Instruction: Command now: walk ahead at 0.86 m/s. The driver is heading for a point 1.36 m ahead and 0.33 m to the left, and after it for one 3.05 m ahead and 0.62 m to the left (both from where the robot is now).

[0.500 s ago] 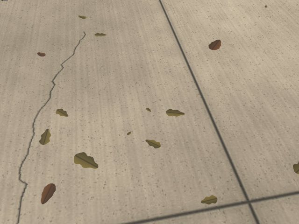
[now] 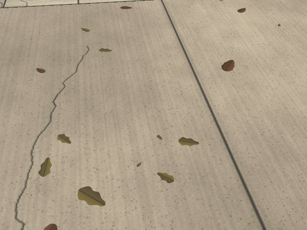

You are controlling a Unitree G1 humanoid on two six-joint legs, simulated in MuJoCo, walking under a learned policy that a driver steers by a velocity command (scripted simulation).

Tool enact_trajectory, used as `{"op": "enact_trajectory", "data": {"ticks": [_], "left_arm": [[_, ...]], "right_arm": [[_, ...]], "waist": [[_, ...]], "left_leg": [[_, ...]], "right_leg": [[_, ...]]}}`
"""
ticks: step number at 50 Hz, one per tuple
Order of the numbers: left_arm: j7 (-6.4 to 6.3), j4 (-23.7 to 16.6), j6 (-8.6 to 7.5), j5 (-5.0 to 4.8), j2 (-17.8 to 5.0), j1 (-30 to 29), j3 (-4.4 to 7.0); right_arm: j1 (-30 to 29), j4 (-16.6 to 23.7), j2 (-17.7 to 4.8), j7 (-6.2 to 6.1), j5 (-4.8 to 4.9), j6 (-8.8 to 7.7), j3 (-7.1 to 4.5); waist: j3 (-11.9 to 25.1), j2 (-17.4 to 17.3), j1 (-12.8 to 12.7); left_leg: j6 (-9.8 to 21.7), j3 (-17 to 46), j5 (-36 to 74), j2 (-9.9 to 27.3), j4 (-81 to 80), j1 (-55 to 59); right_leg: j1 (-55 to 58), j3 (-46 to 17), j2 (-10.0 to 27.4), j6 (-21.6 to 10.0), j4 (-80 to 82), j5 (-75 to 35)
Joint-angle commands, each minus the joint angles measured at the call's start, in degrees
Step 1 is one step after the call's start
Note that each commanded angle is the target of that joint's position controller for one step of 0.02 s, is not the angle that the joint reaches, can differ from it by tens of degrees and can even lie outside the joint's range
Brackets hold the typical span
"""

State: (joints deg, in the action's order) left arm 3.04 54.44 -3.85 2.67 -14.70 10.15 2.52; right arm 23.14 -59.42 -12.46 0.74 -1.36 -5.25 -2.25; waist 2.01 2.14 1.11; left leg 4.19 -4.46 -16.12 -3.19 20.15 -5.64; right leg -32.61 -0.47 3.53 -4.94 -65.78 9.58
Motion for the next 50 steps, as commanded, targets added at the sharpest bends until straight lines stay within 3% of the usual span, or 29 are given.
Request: {"op": "enact_trajectory", "data": {"ticks": [1, 5, 9, 11, 13, 14, 15, 16, 17, 18, 19, 20, 21, 23, 27, 29, 31, 34, 35, 37, 38, 39, 40, 41, 42, 44, 45, 47, 50], "left_arm": [[0.69, -5.0, 0.85, -0.13, -2.7, -6.5, 0.13], [0.80, -9.7, 0.91, -0.77, -1.6, -17.3, -0.71], [0.66, -12.6, 0.65, -1.33, -0.7, -21.9, -1.71], [-0.23, -12.7, 0.46, -1.51, -1.9, -19.4, -1.41], [-1.47, -10.2, 0.18, -1.51, -5.5, -7.2, -0.09], [-2.31, -6.6, 0.09, -1.67, -7.8, 4.6, 1.13], [-3.26, -3.4, 0.02, -0.95, -10.7, 16.3, 2.51], [-3.81, -2.5, -0.15, 1.11, -15.5, 20.2, 3.97], [-2.59, -2.1, -0.13, 0.10, -13.7, 18.1, 4.02], [-2.20, -2.0, -0.54, -0.36, -10.7, 11.2, 3.64], [-1.91, -1.8, -1.19, -0.66, -6.5, 8.4, 2.73], [-1.96, -1.3, -1.70, -0.37, -3.9, 6.7, 2.08], [-2.21, -0.2, -2.07, -0.44, -1.9, 6.5, 1.22], [-2.53, 1.4, -3.07, -1.47, -1.3, 8.2, 0.63], [-2.07, 1.9, -4.27, -2.19, -3.3, 12.4, 0.56], [-1.99, 2.1, -4.83, -2.98, -3.3, 14.4, 0.31], [-2.37, 3.2, -5.21, -3.52, -5.4, 18.1, 0.43], [-3.14, 3.5, -4.46, -2.50, -8.7, 19.4, 0.76], [-3.64, 3.5, -3.79, -1.71, -10.1, 19.4, 1.05], [-4.85, 3.2, -1.80, 0.01, -12.4, 16.6, 1.98], [-5.01, 2.6, -1.36, 0.43, -11.5, 14.8, 2.02], [-3.23, -0.2, -2.03, -1.55, -1.7, 20.1, 0.01], [-2.55, -1.6, -3.70, -2.38, -4.1, 18.7, 0.30], [-2.91, -4.6, -4.43, -2.42, -5.0, 10.6, 0.25], [-2.95, -6.0, -4.98, -1.72, -5.2, 6.9, -0.11], [-2.47, -8.2, -3.88, 0.33, -3.3, 4.4, -0.69], [-2.09, -8.9, -2.79, 1.13, -2.5, 4.3, -0.91], [-1.52, -11.8, -1.34, 1.67, -2.2, 0.5, -1.36], [-0.76, -17.2, -1.31, 0.43, -2.7, -11.3, -2.39]], "right_arm": [[3.3, 1.4, -6.5, -0.22, 0.44, -1.62, -0.87], [7.1, 0.8, -5.0, -0.22, 0.63, -2.17, -0.18], [8.6, -0.1, -5.8, -1.03, 0.95, -2.55, 0.04], [8.1, -0.2, -7.8, -1.12, 0.60, -2.48, -0.14], [7.4, -0.6, -10.9, -1.95, -0.53, -1.40, -1.01], [5.9, -0.5, -12.4, -2.32, -0.91, -0.54, -1.56], [3.7, 0.4, -11.2, -2.25, -1.08, -0.25, -1.54], [7.4, 3.0, -1.4, -0.50, 0.76, -0.71, 0.36], [7.1, 3.9, -3.9, 0.09, 2.09, -1.94, -0.30], [-0.9, 6.5, -6.7, -0.42, 2.06, -2.12, -0.99], [-4.0, 7.5, -6.6, -0.36, 1.75, -2.33, -0.81], [-4.8, 7.5, -5.2, -0.11, 1.10, -1.90, -0.58], [-4.0, 7.9, -3.8, 0.43, -0.11, -0.96, -0.28], [-5.3, 9.3, -1.5, 1.62, -1.07, 0.71, 0.43], [-20.0, 15.8, -3.0, 2.40, -1.32, 1.20, 1.33], [-25.0, 17.5, -2.2, 3.07, -0.64, 0.60, 2.20], [-28.2, 18.5, -2.3, 3.16, 0.16, 0.49, 2.52], [-27.4, 18.8, -5.6, 2.13, -0.18, 0.38, 1.73], [-24.0, 18.1, -7.0, 1.57, -0.23, 0.42, 1.13], [-4.2, 12.0, -11.2, 0.05, 0.09, 0.75, -0.92], [6.6, 9.0, -13.8, -0.87, -0.45, 1.23, -2.31], [8.6, 8.5, -19.3, -1.32, -2.00, 1.51, -4.18], [6.8, 7.9, -17.3, -0.05, -0.69, 1.94, -4.42], [0.8, 8.0, -15.0, 0.34, -0.50, 1.51, -4.20], [-1.2, 7.6, -11.2, 0.59, -0.07, 1.21, -3.58], [-2.9, 6.5, -7.5, -0.17, 0.12, 0.98, -2.48], [-3.2, 6.3, -6.9, -0.43, 0.36, 0.66, -2.13], [-2.3, 6.4, -8.6, -0.65, 1.33, -0.29, -2.41], [-1.9, 8.1, -10.5, -0.29, 1.06, -1.08, -3.15]], "waist": [[-10.1, -4.4, -0.1], [-12.9, -4.0, 1.9], [-12.7, -5.1, 1.7], [-8.3, -7.4, -0.4], [-0.1, -11.1, -6.8], [5.5, -11.6, -12.0], [10.4, -9.8, -16.9], [16.1, 4.8, -11.3], [19.2, 7.1, -9.4], [7.1, 3.3, -7.2], [1.8, -2.3, -5.8], [-1.6, -4.9, -3.2], [-3.5, -4.3, -0.4], [-6.6, -1.6, 1.8], [-13.0, -1.7, -0.2], [-13.3, -2.4, -1.6], [-12.6, -1.6, -3.2], [-7.3, 1.5, -1.8], [-3.8, 3.7, 0.3], [6.4, 5.7, 9.9], [10.4, 5.0, 14.6], [15.9, -12.6, 7.7], [20.3, -13.6, 6.7], [9.4, -8.9, 5.0], [4.2, -2.2, 3.6], [-2.4, 0.2, -1.3], [-3.5, -0.6, -3.0], [-6.5, -1.9, -3.7], [-10.9, -3.0, -1.4]], "left_leg": [[5.0, 17.1, -7.9, 14.1, -18.0, 3.2], [5.6, 10.3, 8.2, 12.0, -20.8, 2.6], [4.8, 5.1, 32.8, 13.3, -22.8, 8.5], [3.9, 2.6, 60.5, 14.3, -15.5, 13.7], [3.4, 1.9, 78.9, 16.1, 1.7, 16.5], [3.3, 1.5, 77.3, 16.2, 15.8, 14.2], [3.2, 1.1, 63.4, 14.0, 33.6, 3.0], [2.0, 2.6, 13.7, 4.9, 56.9, -20.7], [3.2, 10.9, -8.4, -1.0, 66.1, -32.4], [4.4, 11.1, -1.4, 3.7, 65.8, -37.9], [4.5, 10.1, 2.8, 6.2, 62.7, -36.3], [4.3, 10.2, 3.4, 7.9, 59.7, -33.3], [3.5, 10.4, 3.4, 8.9, 57.5, -30.4], [1.5, 9.6, 2.7, 11.1, 53.4, -30.6], [-0.9, 3.0, 13.8, 12.2, 36.9, -35.9], [-0.5, -1.0, 23.0, 10.0, 23.3, -27.1], [0.8, -3.1, 28.9, 7.6, 16.7, -23.4], [2.8, -4.7, 24.0, 2.7, 11.2, -21.5], [3.4, -4.6, 19.2, 0.5, 11.3, -17.7], [5.6, -4.3, 11.2, -2.1, 10.9, -0.6], [7.6, -0.3, 4.5, 1.8, 12.2, 11.9], [16.1, 27.6, -6.8, 18.1, 12.2, 30.5], [19.5, 52.3, -12.2, 21.7, -1.0, 34.4], [17.4, 45.7, -9.5, 19.3, -4.0, 27.2], [15.7, 39.2, -4.7, 17.6, -5.2, 18.1], [13.5, 30.7, 1.1, 12.3, -7.5, 2.2], [13.5, 28.7, 1.1, 10.8, -8.5, -2.2], [14.5, 26.7, 0.7, 9.4, -11.4, -9.0], [12.8, 22.6, 6.5, 5.6, -15.8, -18.9]], "right_leg": [[-17.8, 0.8, 3.2, 1.8, 1.4, -5.3], [-15.6, 5.1, 1.4, 2.6, 15.5, -10.2], [-7.0, 8.9, -1.2, -0.5, 28.9, -12.3], [0.5, 10.9, -5.3, -2.8, 31.0, -9.0], [13.3, 10.0, -8.9, -4.9, 30.4, -1.8], [24.7, 8.9, -9.5, -5.9, 32.6, 1.3], [40.2, 3.2, -4.1, -7.5, 33.8, 6.6], [57.3, -23.8, 13.1, -12.5, 37.0, 29.1], [59.1, -49.6, 18.0, -14.9, 50.0, 37.7], [50.3, -40.5, 14.8, -12.6, 52.3, 33.5], [40.5, -31.6, 13.7, -11.7, 53.4, 24.3], [32.6, -25.6, 11.5, -10.2, 54.7, 18.8], [26.2, -20.8, 8.9, -8.6, 55.8, 16.5], [20.3, -15.8, 7.0, -8.0, 59.2, 15.5], [16.3, -5.4, 2.2, -7.5, 64.9, -0.1], [14.0, -1.1, 0.2, -5.8, 66.6, -12.4], [20.5, -0.4, 2.3, -4.7, 69.1, -25.4], [37.8, 2.1, 4.6, -3.0, 60.8, -54.5], [41.2, 2.3, 5.7, -2.5, 54.1, -63.9], [41.4, 5.0, 7.0, -1.9, 29.4, -68.4], [32.2, 5.9, 5.0, -1.9, 11.2, -57.5], [6.4, 5.3, -3.6, 0.8, -15.6, -8.7], [-5.9, -2.3, -8.3, 0.4, -23.4, 15.0], [-12.2, -4.6, -3.5, -0.6, -21.6, 8.1], [-10.9, -4.5, -1.0, -0.7, -16.8, 4.9], [-5.2, -4.3, 1.6, 1.2, -9.4, 5.3], [-3.6, -4.2, 2.3, 2.6, -6.6, 6.8], [-4.2, -2.6, 3.7, 5.2, 0.4, 8.4], [2.1, 0.7, 2.6, 7.7, 19.8, -5.3]]}}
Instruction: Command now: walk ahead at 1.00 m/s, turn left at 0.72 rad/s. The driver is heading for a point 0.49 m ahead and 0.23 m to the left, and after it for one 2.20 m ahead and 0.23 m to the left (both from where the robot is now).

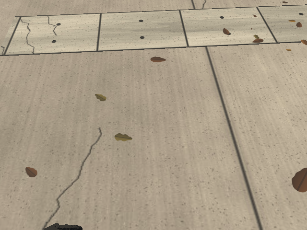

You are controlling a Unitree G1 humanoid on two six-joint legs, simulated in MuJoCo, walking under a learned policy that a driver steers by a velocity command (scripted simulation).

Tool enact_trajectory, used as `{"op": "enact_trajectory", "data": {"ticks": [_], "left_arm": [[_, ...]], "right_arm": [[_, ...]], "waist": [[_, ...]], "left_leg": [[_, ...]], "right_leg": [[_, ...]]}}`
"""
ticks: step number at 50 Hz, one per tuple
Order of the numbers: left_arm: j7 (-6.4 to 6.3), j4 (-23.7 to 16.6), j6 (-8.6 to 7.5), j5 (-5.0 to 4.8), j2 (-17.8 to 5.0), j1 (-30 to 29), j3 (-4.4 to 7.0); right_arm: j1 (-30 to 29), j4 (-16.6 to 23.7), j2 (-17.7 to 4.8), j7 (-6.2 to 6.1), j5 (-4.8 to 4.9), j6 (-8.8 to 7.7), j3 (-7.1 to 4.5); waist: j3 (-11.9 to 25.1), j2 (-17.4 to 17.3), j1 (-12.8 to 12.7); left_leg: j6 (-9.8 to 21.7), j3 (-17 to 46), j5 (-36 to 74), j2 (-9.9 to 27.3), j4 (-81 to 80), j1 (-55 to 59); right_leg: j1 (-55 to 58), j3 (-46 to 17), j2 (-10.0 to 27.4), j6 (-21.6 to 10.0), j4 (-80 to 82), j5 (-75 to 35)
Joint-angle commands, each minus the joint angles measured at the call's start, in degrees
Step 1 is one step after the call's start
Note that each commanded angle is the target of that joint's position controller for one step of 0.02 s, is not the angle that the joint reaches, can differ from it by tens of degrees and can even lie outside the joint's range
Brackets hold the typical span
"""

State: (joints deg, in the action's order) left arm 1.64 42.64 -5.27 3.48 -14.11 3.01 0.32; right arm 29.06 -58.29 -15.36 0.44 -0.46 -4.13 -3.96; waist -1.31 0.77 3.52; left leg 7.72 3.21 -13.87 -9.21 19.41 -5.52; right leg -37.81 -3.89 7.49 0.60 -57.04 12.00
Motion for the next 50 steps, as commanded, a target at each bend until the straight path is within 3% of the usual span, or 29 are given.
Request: {"op": "enact_trajectory", "data": {"ticks": [1, 3, 6, 7, 8, 9, 10, 11, 12, 13, 14, 17, 19, 22, 25, 27, 28, 29, 30, 31, 32, 33, 34, 35, 36, 37, 41, 46, 50], "left_arm": [[0.89, -6.1, 0.01, -0.88, -3.0, -6.1, -0.49], [0.76, -6.8, -0.07, -1.89, -3.9, -7.3, -0.39], [-0.27, -7.6, -0.15, -1.91, -7.1, -6.6, 0.61], [-0.91, -6.6, -0.37, -1.93, -9.1, -2.1, 1.51], [-1.75, -4.5, -0.65, -1.98, -11.1, 6.8, 2.57], [-3.01, -2.3, -0.77, -1.44, -13.9, 18.1, 3.85], [-3.97, -1.3, -0.87, 1.05, -18.3, 27.7, 5.12], [-3.00, -1.7, -0.41, 1.10, -21.4, 22.2, 5.95], [-2.53, -3.1, 0.00, 0.52, -14.1, 15.6, 5.19], [-2.30, -3.2, 0.07, 0.04, -8.9, 12.6, 3.97], [-2.20, -2.0, 0.08, 0.32, -7.3, 12.6, 3.58], [-1.78, 3.2, -1.20, -1.35, -4.1, 17.1, 2.64], [-1.14, 4.3, -2.04, -2.37, -3.8, 17.3, 2.57], [-1.22, 4.4, -2.91, -2.15, -5.9, 15.1, 2.85], [-1.76, 5.3, -2.77, -2.30, -7.8, 16.3, 3.18], [-2.74, 5.0, -2.24, -2.85, -11.4, 18.7, 3.89], [-3.23, 4.6, -1.46, -3.13, -13.7, 18.7, 4.40], [-3.42, 3.8, -0.61, -3.39, -15.1, 17.2, 4.84], [-2.97, 2.9, -0.13, -3.62, -14.5, 16.0, 4.91], [-2.08, 2.7, 0.35, -3.64, -11.0, 16.1, 4.87], [-2.82, -1.3, 0.70, -3.31, -6.9, 26.4, 3.55], [-3.46, -3.2, 0.86, -3.96, -8.6, 23.1, 2.85], [-3.70, -2.5, 1.20, -3.91, -8.4, 21.8, 2.33], [-3.34, -2.2, 1.68, -2.97, -7.6, 21.0, 2.06], [-3.30, -0.9, 2.51, -1.84, -7.1, 20.2, 1.89], [-3.15, 0.1, 4.07, -1.53, -6.0, 22.1, 1.73], [-2.50, 1.4, 5.93, -3.06, -3.2, 22.5, 1.83], [-1.14, -1.4, 5.73, -2.95, -2.5, 14.2, 2.33], [-0.02, -4.2, 6.63, -1.91, -2.9, 10.5, 2.90]], "right_arm": [[-7.3, 7.3, -8.5, 0.31, 0.25, -2.32, -1.93], [-5.0, 7.5, -10.2, 0.83, 0.90, -2.45, -2.65], [-3.0, 7.8, -11.1, 0.18, 0.93, -1.72, -3.06], [-3.0, 8.0, -12.5, -0.06, 0.64, -1.55, -3.41], [-4.3, 8.4, -14.6, -0.04, 0.25, -1.39, -3.87], [-6.7, 9.4, -13.4, 0.20, -0.09, -1.67, -3.63], [-6.1, 12.0, -4.0, 0.09, 0.59, -2.10, -1.37], [0.0, 15.8, -1.9, -0.03, 3.22, -1.86, -0.12], [-4.8, 13.9, -5.9, -0.75, 1.51, -0.61, -0.36], [-9.4, 14.0, -6.6, -0.23, 0.36, -0.03, -0.46], [-12.0, 14.2, -6.1, 0.52, -0.23, 0.50, -0.52], [-16.8, 18.0, -2.2, 2.53, -1.43, 2.96, 0.37], [-21.3, 21.2, -1.5, 3.32, -1.49, 3.76, 1.09], [-25.9, 24.9, -1.7, 4.43, -1.17, 3.80, 2.05], [-32.3, 26.1, -2.8, 5.31, -1.60, 3.58, 2.58], [-27.9, 24.2, -3.9, 5.24, -2.20, 2.98, 2.29], [-21.5, 22.4, -5.0, 4.85, -2.39, 2.64, 1.74], [-11.8, 19.5, -6.8, 4.11, -2.33, 2.36, 0.66], [-2.3, 16.0, -9.1, 2.63, -2.28, 2.01, -0.85], [-4.7, 15.6, -12.3, 0.54, -0.48, 2.65, -2.60], [-7.6, 18.7, -19.2, 0.80, -2.46, 3.21, -3.49], [-6.4, 21.8, -17.6, 0.10, -1.65, 3.69, -3.93], [-11.3, 22.1, -13.4, -1.09, -0.83, 3.82, -2.80], [-16.1, 21.6, -8.6, -1.63, -0.53, 3.48, -1.11], [-16.7, 20.4, -5.7, -1.64, -0.35, 2.49, 0.23], [-16.4, 19.4, -4.1, -1.60, 0.02, 1.57, 1.09], [-16.3, 15.5, -5.3, -0.41, -1.57, -0.85, 1.25], [-16.6, 15.4, -3.7, -1.37, -0.25, 0.64, 1.25], [-14.1, 15.3, -4.9, -2.20, -0.74, 2.58, 0.43]], "waist": [[-7.2, -2.4, -2.8], [-4.8, -3.3, -1.0], [-1.4, -4.0, -1.0], [2.5, -4.0, -3.0], [8.1, -3.3, -8.0], [13.8, -3.2, -14.0], [22.3, 8.3, -15.0], [27.5, 25.4, -7.4], [17.5, 13.5, -7.3], [9.4, 5.6, -7.7], [5.6, 1.6, -7.2], [0.9, 4.9, -4.7], [-0.4, 4.5, -3.6], [-3.2, 5.1, -1.4], [-7.8, -0.1, -2.3], [-3.9, 1.0, -0.4], [0.2, 2.2, 3.0], [5.3, 3.1, 7.3], [10.1, 1.4, 10.4], [7.4, -8.4, 7.7], [17.6, -9.9, -0.4], [30.7, -3.3, 3.8], [23.1, 3.1, 0.6], [15.7, 4.4, -3.0], [9.1, 6.2, -4.3], [7.0, 6.0, -6.0], [6.2, 1.5, -7.3], [5.2, -4.5, -4.3], [3.4, -5.5, -2.0]], "left_leg": [[7.8, 13.7, 8.3, 10.6, -15.1, -19.9], [6.0, 14.3, 17.1, 11.7, -14.6, -16.0], [3.1, 15.8, 29.8, 13.0, -6.1, -3.0], [1.9, 15.5, 38.9, 12.9, 1.6, 0.0], [0.7, 14.4, 42.1, 11.4, 13.6, -1.0], [-0.1, 13.5, 35.5, 8.9, 28.7, -9.4], [-0.1, 9.2, 2.9, 4.4, 50.0, -22.2], [-0.6, 4.8, -14.2, 2.8, 61.6, -34.0], [0.0, 3.4, -7.8, 8.3, 64.1, -39.0], [-0.6, 1.9, -3.2, 10.5, 60.9, -39.3], [-1.0, 1.6, -2.0, 12.1, 58.7, -37.7], [-1.6, 0.6, -1.5, 15.4, 56.6, -38.6], [-1.6, -1.0, 1.9, 15.8, 53.9, -40.3], [-1.2, -3.6, 10.9, 15.7, 43.8, -38.1], [0.4, -11.9, 15.7, 11.8, 27.8, -31.2], [1.1, -16.3, 15.9, 5.7, 22.2, -21.5], [1.7, -15.8, 14.8, 3.4, 20.3, -13.5], [3.4, -13.3, 14.9, 2.2, 19.2, -2.5], [5.3, -9.3, 18.7, 2.5, 15.3, 9.5], [6.4, -0.1, 31.2, 8.8, 11.8, 17.4], [16.2, 20.7, 83.6, 26.8, 21.2, 31.5], [21.6, 30.0, 70.6, 32.2, 13.2, 35.4], [18.6, 26.7, 56.8, 30.5, 7.6, 23.4], [16.2, 22.5, 45.0, 27.7, 4.0, 12.6], [13.5, 18.4, 48.9, 25.9, 2.4, 1.6], [11.8, 13.6, 49.8, 25.2, 0.2, -5.9], [7.1, 0.0, 57.6, 21.3, -2.2, -11.4], [3.1, -9.6, 47.5, 19.0, -1.5, -3.1], [3.8, -10.3, 39.6, 22.6, 2.3, 0.9]], "right_leg": [[11.6, 4.9, -2.6, 2.2, 16.7, -13.1], [17.0, 5.2, -4.5, 1.6, 21.5, -20.7], [19.3, 3.7, -6.3, 0.3, 28.2, -16.6], [24.5, 3.7, -7.8, -0.4, 28.4, -11.5], [34.1, 4.5, -8.2, -1.0, 28.2, -6.9], [47.9, 1.5, -3.4, -1.7, 25.1, -1.0], [61.4, -17.0, 12.5, -3.4, 27.8, 21.7], [63.6, -48.0, 22.5, -8.3, 41.8, 29.6], [55.6, -41.7, 18.9, -8.6, 42.5, 35.9], [47.5, -29.4, 15.8, -7.9, 41.8, 26.5], [41.9, -21.2, 13.5, -7.2, 42.2, 14.8], [35.9, -5.9, 9.9, -4.9, 43.6, -3.0], [34.3, 1.6, 9.0, -3.8, 45.5, -12.5], [30.6, 11.6, 6.9, -3.1, 48.2, -21.6], [31.1, 19.4, 3.8, -1.7, 49.8, -34.9], [35.1, 20.5, 3.9, -0.8, 39.2, -61.4], [35.0, 19.9, 5.0, -0.6, 29.3, -67.6], [32.4, 18.7, 6.8, -0.7, 16.4, -67.5], [26.9, 17.9, 5.8, -0.1, 0.3, -53.1], [13.1, 18.3, -5.5, 1.8, -20.3, 7.5], [0.4, 11.3, -7.1, 3.8, -41.9, 25.1], [-4.2, 2.1, -6.8, 3.3, -45.4, 18.8], [-3.2, 1.8, -3.6, 2.8, -38.7, 12.4], [-1.6, 1.8, -1.4, 2.4, -31.5, 11.9], [3.8, 1.6, -0.6, 1.8, -26.5, 12.1], [10.2, 0.8, -0.2, 1.7, -20.8, 12.3], [17.0, 1.2, -2.4, -0.3, -5.4, 5.4], [11.9, 5.9, -3.0, -1.6, 7.5, -6.4], [10.7, 8.1, -4.3, -2.2, 13.0, 0.3]]}}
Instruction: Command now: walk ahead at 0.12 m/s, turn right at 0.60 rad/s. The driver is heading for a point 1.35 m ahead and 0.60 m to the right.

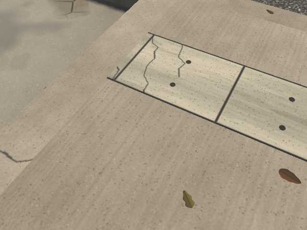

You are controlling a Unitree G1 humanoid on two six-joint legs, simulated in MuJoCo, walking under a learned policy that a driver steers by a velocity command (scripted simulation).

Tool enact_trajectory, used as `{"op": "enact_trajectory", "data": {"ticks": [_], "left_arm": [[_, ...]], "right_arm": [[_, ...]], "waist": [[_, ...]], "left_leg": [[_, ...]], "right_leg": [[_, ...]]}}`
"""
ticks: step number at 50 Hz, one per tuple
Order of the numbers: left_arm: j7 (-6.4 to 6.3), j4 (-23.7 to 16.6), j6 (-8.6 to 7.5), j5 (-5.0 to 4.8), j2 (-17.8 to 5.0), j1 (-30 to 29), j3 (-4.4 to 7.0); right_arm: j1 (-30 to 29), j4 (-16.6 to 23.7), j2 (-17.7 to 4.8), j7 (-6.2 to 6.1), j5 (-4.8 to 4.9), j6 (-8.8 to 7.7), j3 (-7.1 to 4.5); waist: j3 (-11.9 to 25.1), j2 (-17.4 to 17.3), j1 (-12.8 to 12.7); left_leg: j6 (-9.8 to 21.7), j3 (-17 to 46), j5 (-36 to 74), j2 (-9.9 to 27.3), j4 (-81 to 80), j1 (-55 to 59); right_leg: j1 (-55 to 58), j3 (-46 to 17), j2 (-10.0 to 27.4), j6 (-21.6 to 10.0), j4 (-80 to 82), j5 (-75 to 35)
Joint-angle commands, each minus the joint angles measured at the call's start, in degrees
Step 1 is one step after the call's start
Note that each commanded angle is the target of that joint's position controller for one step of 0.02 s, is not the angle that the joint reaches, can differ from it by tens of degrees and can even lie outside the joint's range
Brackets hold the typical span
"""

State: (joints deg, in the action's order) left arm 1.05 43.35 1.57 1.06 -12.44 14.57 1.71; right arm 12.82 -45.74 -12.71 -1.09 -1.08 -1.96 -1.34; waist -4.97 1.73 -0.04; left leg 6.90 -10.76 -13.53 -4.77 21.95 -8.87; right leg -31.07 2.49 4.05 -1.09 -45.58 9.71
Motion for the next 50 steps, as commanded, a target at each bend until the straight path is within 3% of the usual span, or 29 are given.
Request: {"op": "enact_trajectory", "data": {"ticks": [1, 4, 5, 6, 7, 8, 9, 10, 11, 12, 13, 15, 20, 24, 27, 29, 30, 31, 32, 33, 34, 35, 36, 38, 41, 46, 48, 49, 50], "left_arm": [[0.75, -5.6, 0.01, 0.66, -4.8, -1.3, 1.74], [0.94, -6.8, -0.01, 0.52, -4.8, 0.2, 2.26], [0.68, -6.6, -0.43, 0.58, -4.8, 3.0, 2.48], [-0.12, -6.0, -1.06, 0.80, -9.0, 7.7, 3.77], [-0.82, -6.5, -0.87, 0.49, -18.4, 9.4, 6.37], [-0.70, -5.9, -0.36, -1.33, -18.1, 12.9, 6.77], [-1.03, -6.3, 0.28, -1.35, -16.4, 10.2, 6.49], [-1.39, -6.8, 1.06, -1.01, -14.0, 5.8, 5.77], [-1.61, -7.7, 1.58, -1.25, -12.0, 1.8, 5.15], [-1.63, -8.5, 1.76, -1.39, -10.7, -0.6, 4.80], [-1.39, -8.7, 1.73, -1.21, -11.0, -0.5, 4.86], [-0.98, -8.2, 1.34, -0.96, -13.1, 1.2, 5.62], [-0.78, -8.6, 1.78, -0.31, -15.3, 1.6, 6.64], [-0.27, -9.1, 1.95, 0.17, -16.2, 0.4, 7.08], [0.10, -9.6, 1.87, 0.15, -16.1, -1.9, 7.17], [-0.03, -10.0, 1.70, -0.49, -14.8, -4.7, 6.60], [-0.31, -9.9, 1.41, -0.92, -12.3, -3.1, 5.76], [-0.61, -11.0, 1.19, -1.46, -9.0, -1.2, 4.85], [-0.90, -10.0, 1.02, 1.10, -14.3, -0.5, 5.95], [-0.74, -9.1, 0.99, 1.19, -15.1, -0.4, 6.19], [-0.39, -7.9, 1.15, 0.94, -14.4, 0.4, 5.93], [0.08, -7.1, 1.50, 0.68, -13.5, 1.0, 5.60], [0.49, -6.6, 1.78, 0.37, -12.7, 1.7, 5.23], [0.61, -6.6, 2.13, -0.19, -12.0, -0.5, 4.52], [0.27, -6.8, 2.47, -0.61, -10.1, -3.8, 3.31], [-0.71, -5.0, 2.46, -1.34, -8.4, -3.6, 1.69], [-1.51, -3.0, 1.44, -0.57, -7.9, -1.2, 1.13], [-1.82, -3.1, 0.59, 0.28, -10.3, -1.5, 1.22], [-2.05, -4.0, 0.14, 0.76, -14.8, -4.0, 1.79]], "right_arm": [[2.3, 3.0, -7.9, -0.80, -0.19, 0.85, -2.43], [1.9, 3.5, -8.9, -1.17, -0.04, 1.69, -3.03], [1.3, 3.7, -9.5, -1.27, 0.12, 1.86, -3.30], [2.1, 4.5, -9.9, -1.18, -0.04, 1.85, -3.55], [0.3, 8.7, -6.5, -0.63, 0.34, 2.35, -2.72], [-1.9, 9.5, -5.5, -0.58, -0.93, 3.19, -1.97], [-2.3, 9.4, -5.9, -0.35, -0.49, 3.18, -1.85], [-3.5, 9.3, -6.3, -0.31, -0.09, 2.81, -1.91], [-4.3, 9.6, -7.3, -0.52, -0.36, 2.57, -2.22], [-3.6, 9.4, -8.0, -0.50, -1.02, 2.76, -2.37], [-3.0, 9.1, -7.8, -0.29, -1.35, 3.21, -2.27], [-3.0, 9.4, -6.9, 0.01, -0.77, 3.75, -1.85], [-6.3, 10.9, -7.3, -0.25, -0.31, 3.93, -1.48], [-7.4, 11.3, -8.2, -0.39, 0.22, 2.99, -1.47], [-5.2, 10.9, -9.1, -0.85, 0.73, 2.21, -1.58], [0.1, 9.3, -9.3, -1.56, 0.66, 1.65, -1.80], [0.4, 9.3, -12.0, -2.13, 0.12, 1.37, -2.44], [-2.5, 11.0, -17.8, -2.12, -0.75, 1.68, -3.42], [-4.0, 11.2, -17.1, -1.51, -1.37, 2.08, -3.49], [-4.2, 11.3, -13.5, -1.07, -0.98, 2.20, -2.67], [-5.9, 11.3, -10.9, -0.64, -0.43, 2.24, -2.02], [-7.1, 11.4, -10.3, -0.48, -0.28, 2.22, -1.89], [-6.7, 11.3, -10.4, -0.61, -0.32, 2.18, -1.90], [-3.1, 10.2, -10.6, -0.56, -0.15, 1.99, -2.10], [0.6, 8.5, -11.2, -0.49, 0.03, 1.77, -2.44], [1.7, 6.3, -12.2, 0.42, -0.27, 2.90, -2.95], [2.5, 5.1, -11.5, 0.46, 0.37, 3.07, -2.72], [4.1, 5.3, -9.9, 0.62, 0.38, 2.68, -2.37], [4.9, 6.9, -6.4, 1.03, 0.62, 2.05, -1.39]], "waist": [[6.7, -6.6, 1.7], [6.2, -6.7, 1.1], [7.3, -5.0, -0.9], [10.1, 2.7, -3.1], [11.0, 16.3, -2.9], [15.6, 10.1, -4.8], [12.4, 4.5, -3.7], [7.9, 0.9, -2.1], [5.7, 0.6, -0.4], [6.4, 1.7, 0.4], [8.0, 1.6, 0.3], [9.9, 0.8, -0.2], [9.6, 4.6, -2.4], [9.4, 6.0, -3.0], [9.2, 7.5, -1.8], [9.3, 7.4, 1.3], [9.5, 2.0, 0.8], [9.4, -12.6, -1.1], [7.6, -11.0, -1.2], [7.2, -8.8, -2.1], [6.0, -6.9, -2.8], [6.0, -8.0, -3.2], [6.3, -10.1, -2.8], [6.9, -10.1, -0.8], [7.7, -11.2, 1.3], [7.6, -14.6, 1.5], [7.6, -11.2, -0.4], [9.5, -6.7, 0.7], [9.2, 5.6, 3.1]], "left_leg": [[4.6, 3.9, 38.0, 19.4, 1.2, 4.7], [2.8, 3.4, 37.3, 21.5, 8.0, 5.1], [0.5, 1.7, 37.0, 20.4, 14.1, 3.2], [-3.3, -0.7, 28.2, 16.0, 26.9, -3.3], [-8.2, -2.0, -15.4, 2.5, 43.1, -22.6], [-9.0, 11.3, -27.5, 1.2, 51.1, -25.7], [-9.3, 14.0, -23.0, 3.0, 53.4, -27.9], [-9.4, 14.5, -17.4, 4.5, 50.4, -28.9], [-9.6, 14.4, -13.4, 5.5, 46.2, -28.9], [-10.0, 14.1, -11.2, 5.5, 43.7, -27.0], [-10.4, 13.5, -10.3, 4.7, 42.7, -25.5], [-10.9, 13.7, -9.8, 4.1, 38.4, -24.3], [-10.6, 15.6, -8.1, 2.9, 29.3, -23.4], [-9.1, 16.8, -7.8, 1.0, 22.6, -19.3], [-7.5, 17.1, -8.2, -0.5, 14.9, -12.5], [-6.4, 16.2, -2.4, 0.4, 2.4, -2.5], [-4.8, 21.9, -3.6, 7.1, -5.2, 2.6], [1.0, 39.6, -7.9, 22.4, -11.2, 5.3], [6.0, 43.8, -0.7, 25.9, -10.0, -1.2], [7.3, 40.0, 6.6, 24.9, -7.8, -3.8], [6.0, 33.4, 10.6, 20.8, -6.4, -5.4], [4.5, 28.4, 13.8, 17.2, -5.2, -4.7], [4.1, 25.5, 19.1, 15.6, -4.2, -3.2], [4.2, 23.3, 25.8, 15.0, -2.6, 0.9], [4.5, 23.3, 25.5, 15.7, -1.4, 5.9], [4.0, 22.3, 25.7, 14.9, 0.3, 2.8], [0.4, 21.1, 25.6, 13.8, 3.5, -1.9], [-2.7, 20.2, 17.7, 12.8, 5.2, -6.9], [-5.5, 14.4, 2.2, 6.8, 7.8, -12.8]], "right_leg": [[4.0, 2.1, -1.3, -0.9, 2.6, 5.3], [7.2, 2.8, -2.7, -2.9, 8.6, 9.6], [12.2, 2.0, -3.3, -4.1, 14.0, 5.1], [20.7, -7.6, 0.7, -7.3, 18.5, -11.1], [29.5, -32.1, 15.8, -18.2, 21.6, -40.9], [31.6, -37.3, 17.6, -23.1, 23.9, -43.1], [29.4, -31.9, 15.4, -22.4, 23.7, -36.0], [25.4, -27.4, 11.7, -19.5, 25.1, -27.8], [23.1, -24.6, 8.0, -16.2, 26.0, -22.8], [22.2, -22.4, 5.5, -14.5, 25.9, -22.8], [22.2, -21.7, 4.4, -13.7, 25.4, -24.3], [23.1, -22.3, 3.3, -12.7, 24.7, -24.2], [21.8, -29.0, 1.5, -11.4, 26.0, -7.0], [20.5, -34.3, 0.4, -10.1, 25.5, -3.1], [18.3, -37.6, -0.6, -8.2, 24.5, -5.1], [13.7, -36.2, -3.1, -4.7, 22.5, -1.6], [9.3, -32.2, -6.8, -1.8, 17.8, 7.9], [1.1, -18.9, -15.8, 1.5, 4.9, 20.5], [0.1, -13.3, -15.8, 2.3, -7.4, 22.8], [2.1, -13.0, -13.0, 2.6, -13.6, 20.7], [3.4, -12.8, -12.2, 2.6, -16.8, 17.6], [3.7, -12.0, -12.4, 2.8, -19.4, 15.1], [3.0, -10.9, -12.8, 3.3, -21.2, 14.8], [2.1, -9.8, -12.6, 4.0, -19.1, 15.4], [3.1, -9.5, -11.4, 4.2, -9.0, 17.3], [17.1, -3.2, -9.6, 2.0, 14.7, 15.4], [26.8, -4.2, -7.9, 0.4, 30.6, 0.0], [33.1, -11.3, -1.7, -1.2, 31.6, -2.3], [34.0, -22.7, 9.2, -4.9, 29.4, -16.1]]}}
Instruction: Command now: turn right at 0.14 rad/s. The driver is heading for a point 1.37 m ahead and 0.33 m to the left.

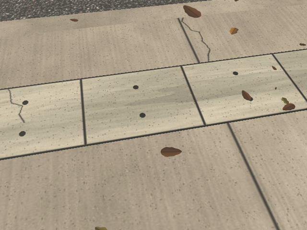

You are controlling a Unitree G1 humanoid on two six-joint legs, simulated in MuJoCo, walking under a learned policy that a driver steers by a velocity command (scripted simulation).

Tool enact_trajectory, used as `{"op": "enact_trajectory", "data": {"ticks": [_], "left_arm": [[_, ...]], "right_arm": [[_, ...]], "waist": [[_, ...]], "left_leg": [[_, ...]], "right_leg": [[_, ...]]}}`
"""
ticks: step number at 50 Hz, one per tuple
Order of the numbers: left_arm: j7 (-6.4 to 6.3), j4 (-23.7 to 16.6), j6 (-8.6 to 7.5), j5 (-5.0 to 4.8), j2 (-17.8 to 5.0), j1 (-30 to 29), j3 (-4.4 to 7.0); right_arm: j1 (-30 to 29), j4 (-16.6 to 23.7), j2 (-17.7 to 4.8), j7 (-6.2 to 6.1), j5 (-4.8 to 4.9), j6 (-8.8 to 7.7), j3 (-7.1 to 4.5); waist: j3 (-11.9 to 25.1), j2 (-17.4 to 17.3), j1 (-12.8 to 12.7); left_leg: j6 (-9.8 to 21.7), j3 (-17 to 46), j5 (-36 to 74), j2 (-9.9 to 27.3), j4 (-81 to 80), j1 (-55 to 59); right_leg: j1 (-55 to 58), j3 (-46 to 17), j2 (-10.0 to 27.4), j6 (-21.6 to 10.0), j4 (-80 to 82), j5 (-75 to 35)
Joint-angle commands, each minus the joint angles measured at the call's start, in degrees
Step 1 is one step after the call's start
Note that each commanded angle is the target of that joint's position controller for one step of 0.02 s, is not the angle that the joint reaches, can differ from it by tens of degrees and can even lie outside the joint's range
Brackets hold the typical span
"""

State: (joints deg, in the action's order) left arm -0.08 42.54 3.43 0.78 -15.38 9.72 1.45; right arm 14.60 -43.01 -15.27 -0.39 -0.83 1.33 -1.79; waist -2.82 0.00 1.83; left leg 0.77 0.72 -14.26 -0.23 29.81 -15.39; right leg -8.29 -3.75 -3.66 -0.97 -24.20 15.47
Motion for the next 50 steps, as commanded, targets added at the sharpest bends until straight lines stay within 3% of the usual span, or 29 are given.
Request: {"op": "enact_trajectory", "data": {"ticks": [1, 2, 4, 6, 9, 16, 32, 50], "left_arm": [[-0.76, -2.7, -2.22, 0.41, -7.8, -1.4, 0.99], [-0.55, -3.0, -2.64, 0.31, -5.8, -3.8, 0.21], [-0.95, -1.6, -2.93, 0.49, -6.1, -2.8, 0.01], [-1.27, 0.1, -3.15, 0.02, -6.5, -0.3, -0.01], [-1.40, 1.9, -3.36, -0.19, -5.8, 0.7, -0.32], [-1.58, 6.5, -3.79, -0.19, -5.5, 1.4, -0.61], [-2.29, 16.2, -3.86, -0.29, -4.0, 5.6, -1.43], [-2.69, 21.4, -3.79, -0.28, -0.8, 9.1, -1.92]], "right_arm": [[0.7, 2.9, -4.1, -0.31, 0.37, -0.66, -0.60], [0.0, 2.3, -4.6, -0.43, 0.16, -0.30, -0.74], [-1.6, 1.3, -5.9, -0.07, -0.10, -0.47, -1.11], [0.3, -0.4, -6.5, 0.25, -0.04, -0.82, -1.20], [0.8, -2.9, -5.2, -0.08, 0.06, -1.07, -0.84], [0.5, -7.9, -4.8, -0.47, 0.19, -0.92, -0.74], [-0.1, -17.5, -3.5, -1.24, 0.27, -0.64, 0.16], [1.7, -22.2, -0.7, -1.80, 0.27, -0.80, 1.15]], "waist": [[5.6, 8.2, -0.5], [3.7, 7.2, 0.5], [2.3, 8.6, -0.7], [2.0, 6.8, -0.9], [1.4, 2.8, -0.9], [1.1, 0.5, -0.8], [0.5, 0.3, -1.1], [-0.7, -0.1, -1.4]], "left_leg": [[-0.1, 1.3, -6.5, 2.1, -2.9, 1.5], [-0.2, 1.7, -2.5, 1.9, -4.7, 4.1], [-0.2, 2.6, 6.4, 2.1, -6.9, 6.2], [-0.1, 3.3, 9.7, 3.1, -7.3, 6.6], [-0.2, 3.7, 10.3, 3.4, -8.5, 6.9], [0.1, 4.4, 11.1, 4.3, -9.4, 8.9], [0.9, 4.7, 11.4, 4.9, -9.8, 9.7], [1.2, 4.8, 10.7, 4.8, -9.6, 8.0]], "right_leg": [[0.7, -14.3, 18.7, -8.2, 6.0, -23.6], [-1.4, -11.9, 15.1, -6.8, 5.9, -19.1], [-2.7, -9.4, 10.1, -3.5, 6.1, -11.6], [-2.4, -8.3, 8.6, -2.7, 6.5, -10.4], [-1.7, -7.8, 8.3, -2.8, 5.7, -10.6], [-2.6, -7.1, 7.7, -2.8, 6.4, -10.0], [-2.2, -5.9, 7.2, -2.6, 7.1, -10.8], [-2.0, -5.0, 7.1, -2.4, 6.4, -10.4]]}}
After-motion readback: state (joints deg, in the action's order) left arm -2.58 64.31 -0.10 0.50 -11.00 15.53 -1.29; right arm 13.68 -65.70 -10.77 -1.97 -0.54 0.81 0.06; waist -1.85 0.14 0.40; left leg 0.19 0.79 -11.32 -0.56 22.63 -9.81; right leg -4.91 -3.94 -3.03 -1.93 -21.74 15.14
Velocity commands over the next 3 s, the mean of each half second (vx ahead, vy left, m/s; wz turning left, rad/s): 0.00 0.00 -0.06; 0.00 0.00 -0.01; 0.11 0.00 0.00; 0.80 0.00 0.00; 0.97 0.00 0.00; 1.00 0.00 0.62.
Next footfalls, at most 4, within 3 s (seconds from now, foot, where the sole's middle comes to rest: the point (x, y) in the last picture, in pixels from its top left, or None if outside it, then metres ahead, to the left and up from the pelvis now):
2.08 right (162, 209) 0.57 -0.03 -0.77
2.54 left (129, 126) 1.03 0.12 -0.77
2.98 right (151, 69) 1.49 -0.01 -0.77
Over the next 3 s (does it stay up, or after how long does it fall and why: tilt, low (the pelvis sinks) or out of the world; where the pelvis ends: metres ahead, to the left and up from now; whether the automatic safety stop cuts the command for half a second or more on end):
stays up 1.27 0.07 -0.03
